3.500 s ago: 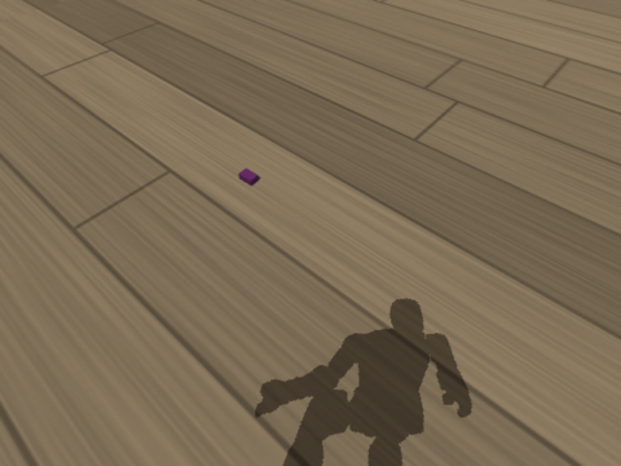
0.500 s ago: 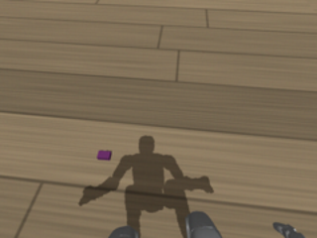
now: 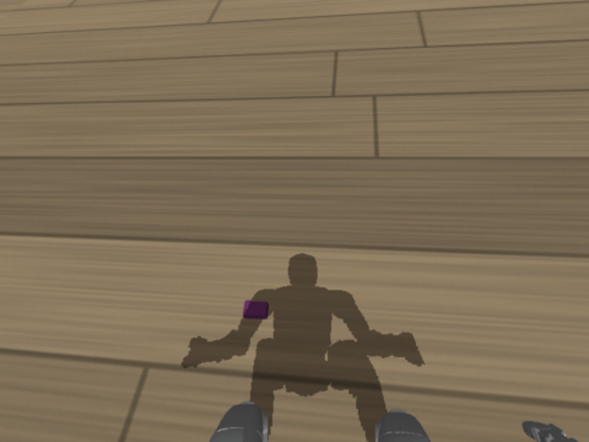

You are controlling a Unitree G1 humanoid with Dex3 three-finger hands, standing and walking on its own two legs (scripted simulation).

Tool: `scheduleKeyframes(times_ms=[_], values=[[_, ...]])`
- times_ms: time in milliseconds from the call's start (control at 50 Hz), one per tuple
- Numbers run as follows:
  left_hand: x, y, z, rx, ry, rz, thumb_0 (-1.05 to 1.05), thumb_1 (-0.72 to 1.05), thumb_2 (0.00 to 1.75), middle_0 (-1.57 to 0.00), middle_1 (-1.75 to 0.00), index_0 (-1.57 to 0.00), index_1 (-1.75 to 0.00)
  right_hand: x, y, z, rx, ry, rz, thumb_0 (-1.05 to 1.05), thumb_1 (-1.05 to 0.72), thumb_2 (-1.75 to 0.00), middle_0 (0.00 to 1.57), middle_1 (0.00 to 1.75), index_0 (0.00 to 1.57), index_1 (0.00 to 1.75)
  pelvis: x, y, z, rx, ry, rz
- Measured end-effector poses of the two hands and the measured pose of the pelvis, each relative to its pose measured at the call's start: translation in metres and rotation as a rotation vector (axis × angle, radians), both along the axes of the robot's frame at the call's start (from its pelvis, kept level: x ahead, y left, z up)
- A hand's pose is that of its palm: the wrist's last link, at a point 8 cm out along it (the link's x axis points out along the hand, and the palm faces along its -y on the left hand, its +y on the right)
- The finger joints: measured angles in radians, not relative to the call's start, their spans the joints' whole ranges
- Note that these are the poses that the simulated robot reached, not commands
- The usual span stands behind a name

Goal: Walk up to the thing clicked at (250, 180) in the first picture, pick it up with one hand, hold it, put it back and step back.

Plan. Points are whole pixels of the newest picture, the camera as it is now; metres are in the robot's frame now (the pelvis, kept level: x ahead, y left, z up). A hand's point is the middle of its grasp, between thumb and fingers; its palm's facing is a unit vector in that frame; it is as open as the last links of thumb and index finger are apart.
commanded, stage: walk up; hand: left
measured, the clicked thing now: (255, 310) +0.60 +0.23 -0.72
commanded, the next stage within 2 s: none
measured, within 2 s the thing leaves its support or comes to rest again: neither
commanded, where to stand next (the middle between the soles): +0.13 +0.04 m, yaw -3 degrees
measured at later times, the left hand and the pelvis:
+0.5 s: hand (100, 431) +0.15 +0.34 -0.14, palm faces -0.08 -0.93 -0.35, open 7.4 cm; pelvis +0.05 +0.08 +0.01, yaw -3 degrees
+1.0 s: hand (116, 412) +0.17 +0.30 -0.11, palm faces -0.11 -0.93 -0.34, open 7.4 cm; pelvis +0.04 +0.06 +0.04, yaw -5 degrees
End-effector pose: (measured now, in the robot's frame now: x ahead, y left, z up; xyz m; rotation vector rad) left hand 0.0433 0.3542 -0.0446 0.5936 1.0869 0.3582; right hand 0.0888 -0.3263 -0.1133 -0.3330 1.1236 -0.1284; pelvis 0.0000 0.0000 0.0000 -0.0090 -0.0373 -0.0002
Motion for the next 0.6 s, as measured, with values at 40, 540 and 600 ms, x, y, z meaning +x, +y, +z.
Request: scheduleKeyframes(times_ms=[40,540,600], values=[[0.0,0.028,-0.009,-0.001,0.011,0.01,0.0,0.9,0.9,-0.21,-0.31,-0.21,-0.3,0.006,0.014,0.0,-0.029,-0.02,-0.005,0.01,-0.9,-0.89,0.2,0.3,0.2,0.3,0.004,0.022,-0.008,0.005,0.003,-0.011],[0.116,0.025,-0.059,-0.302,0.049,-0.05,0.0,0.9,0.9,-0.21,-0.3,-0.2,-0.3,0.016,0.092,0.025,-0.1,0.012,-0.105,0.01,-0.9,-0.89,0.2,0.3,0.21,0.3,0.049,0.082,0.011,0.003,0.016,-0.056],[0.131,0.019,-0.054,-0.3,0.016,-0.076,0.0,0.9,0.9,-0.21,-0.3,-0.2,-0.3,0.019,0.083,0.029,-0.106,-0.002,-0.113,0.01,-0.9,-0.89,0.2,0.3,0.21,0.3,0.048,0.076,0.012,0.007,0.016,-0.066]])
